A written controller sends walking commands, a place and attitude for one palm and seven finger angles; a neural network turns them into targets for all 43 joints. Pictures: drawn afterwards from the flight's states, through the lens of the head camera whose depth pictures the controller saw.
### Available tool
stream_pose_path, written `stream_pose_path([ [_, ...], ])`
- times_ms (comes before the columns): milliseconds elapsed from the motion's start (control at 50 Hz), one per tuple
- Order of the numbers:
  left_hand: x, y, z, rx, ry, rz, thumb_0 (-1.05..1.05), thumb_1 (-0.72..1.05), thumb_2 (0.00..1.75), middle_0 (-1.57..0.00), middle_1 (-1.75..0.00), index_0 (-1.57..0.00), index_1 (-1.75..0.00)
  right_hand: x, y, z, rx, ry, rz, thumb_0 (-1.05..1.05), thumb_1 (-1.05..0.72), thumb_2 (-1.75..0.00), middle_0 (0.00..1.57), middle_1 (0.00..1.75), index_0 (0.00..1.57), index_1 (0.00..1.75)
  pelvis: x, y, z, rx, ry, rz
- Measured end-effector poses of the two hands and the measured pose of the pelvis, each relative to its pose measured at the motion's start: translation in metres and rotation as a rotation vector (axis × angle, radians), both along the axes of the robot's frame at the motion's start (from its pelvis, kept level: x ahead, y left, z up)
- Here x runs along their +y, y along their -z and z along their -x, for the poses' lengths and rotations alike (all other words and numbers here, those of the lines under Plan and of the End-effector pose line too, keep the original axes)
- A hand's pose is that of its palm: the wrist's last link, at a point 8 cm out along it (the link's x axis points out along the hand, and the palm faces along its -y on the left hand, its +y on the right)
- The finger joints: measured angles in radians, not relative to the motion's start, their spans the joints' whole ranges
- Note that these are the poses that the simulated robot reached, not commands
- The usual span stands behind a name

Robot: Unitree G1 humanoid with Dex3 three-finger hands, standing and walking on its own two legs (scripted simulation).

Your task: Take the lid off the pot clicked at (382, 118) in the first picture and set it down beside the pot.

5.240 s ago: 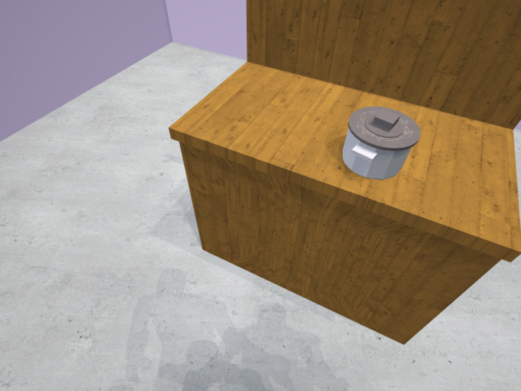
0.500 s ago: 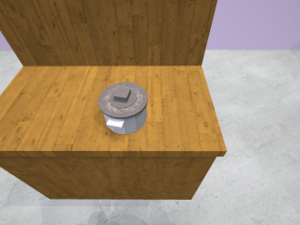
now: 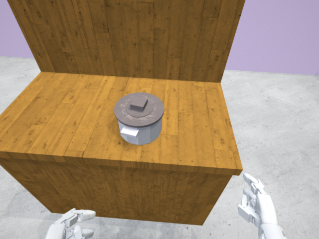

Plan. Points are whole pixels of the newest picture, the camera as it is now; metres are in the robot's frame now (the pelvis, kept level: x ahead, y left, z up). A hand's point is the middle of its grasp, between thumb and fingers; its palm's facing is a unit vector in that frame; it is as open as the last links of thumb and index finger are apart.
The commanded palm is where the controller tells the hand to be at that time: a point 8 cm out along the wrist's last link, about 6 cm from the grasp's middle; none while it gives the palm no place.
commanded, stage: lift the closed hand beside the body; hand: left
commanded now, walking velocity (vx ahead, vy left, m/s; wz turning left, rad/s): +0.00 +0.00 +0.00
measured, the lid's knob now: (139, 103) +0.51 +0.12 +0.06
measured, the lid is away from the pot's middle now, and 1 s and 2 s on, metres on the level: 0.00 0.00 0.00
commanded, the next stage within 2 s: raise the hand higher, near the body in 0.22 s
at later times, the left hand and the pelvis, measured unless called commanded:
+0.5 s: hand (66, 223) +0.15 +0.23 -0.01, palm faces +0.24 -0.89 -0.39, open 3.1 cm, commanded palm +0.11 +0.27 +0.03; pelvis +0.03 +0.00 +0.00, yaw +0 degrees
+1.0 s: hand (58, 192) +0.19 +0.24 +0.07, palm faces +0.30 -0.87 -0.40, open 3.1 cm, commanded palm +0.14 +0.27 +0.10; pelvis +0.04 +0.01 +0.00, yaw +0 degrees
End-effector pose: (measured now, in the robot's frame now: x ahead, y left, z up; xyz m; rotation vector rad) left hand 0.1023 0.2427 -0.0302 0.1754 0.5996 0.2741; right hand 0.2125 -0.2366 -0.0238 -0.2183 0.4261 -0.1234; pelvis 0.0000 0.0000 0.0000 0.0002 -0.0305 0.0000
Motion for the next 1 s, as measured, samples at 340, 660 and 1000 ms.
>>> stream_pose_path([
  [340, 0.025, -0.03, -0.002, -0.007, -0.078, -0.116, 0.01, 0.9, 0.9, -1.24, -1.45, -1.24, -1.45, 0.04, 0.055, 0.013, 0.241, -0.058, -0.068, 0.01, -0.9, -0.9, 0.21, 0.3, 0.21, 0.3, -0.003, 0.001, -0.019, 0.029, -0.022, 0.004],
  [660, 0.031, -0.074, -0.033, -0.144, 0.008, -0.199, 0.01, 0.89, 0.9, -1.29, -1.5, -1.29, -1.5, 0.014, 0.051, 0.01, 0.23, 0.041, -0.033, 0.02, -0.91, -0.9, 0.21, 0.3, 0.2, 0.3, 0.004, -0.001, -0.033, 0.024, 0.001, 0.001],
  [1000, 0.035, -0.124, -0.053, -0.341, 0.02, -0.266, 0.01, 0.89, 0.9, -1.29, -1.5, -1.29, -1.5, 0.046, 0.038, -0.022, 0.158, -0.07, -0.069, 0.02, -0.91, -0.9, 0.21, 0.3, 0.2, 0.3, 0.006, -0.004, -0.037, 0.009, -0.005, 0.004],
])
